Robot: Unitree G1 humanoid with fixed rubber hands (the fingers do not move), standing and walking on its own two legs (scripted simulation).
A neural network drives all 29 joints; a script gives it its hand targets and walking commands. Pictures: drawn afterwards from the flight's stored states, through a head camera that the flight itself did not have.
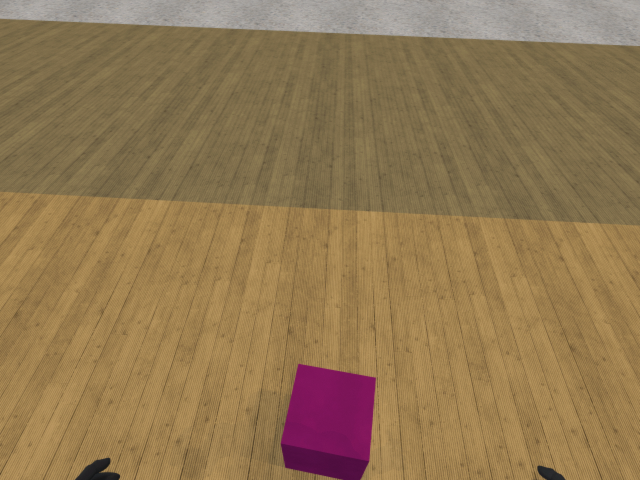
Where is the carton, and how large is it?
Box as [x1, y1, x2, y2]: [281, 364, 375, 479]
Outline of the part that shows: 298,364 281,440 281,447 285,467 342,479 360,479 369,457 375,378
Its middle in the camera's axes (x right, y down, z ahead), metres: +0.03 +0.51 +1.06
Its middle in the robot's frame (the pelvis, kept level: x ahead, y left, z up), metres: +0.38 -0.03 -0.66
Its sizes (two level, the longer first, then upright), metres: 0.210 0.200 0.250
